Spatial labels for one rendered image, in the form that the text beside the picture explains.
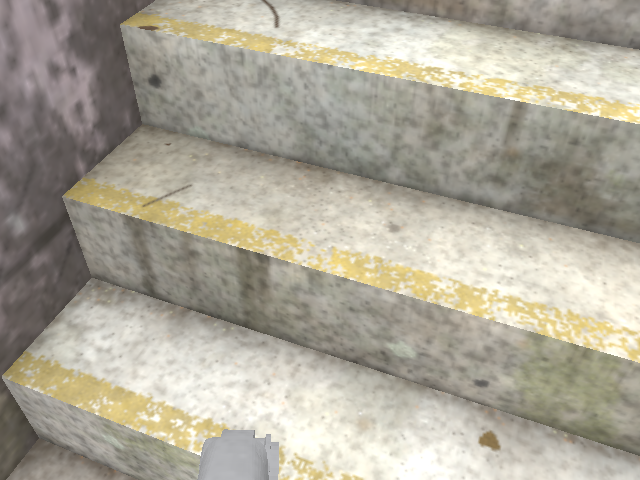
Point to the robot left shin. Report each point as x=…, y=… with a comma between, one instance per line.
x=205, y=445

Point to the left robot thigh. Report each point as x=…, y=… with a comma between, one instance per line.
x=238, y=455

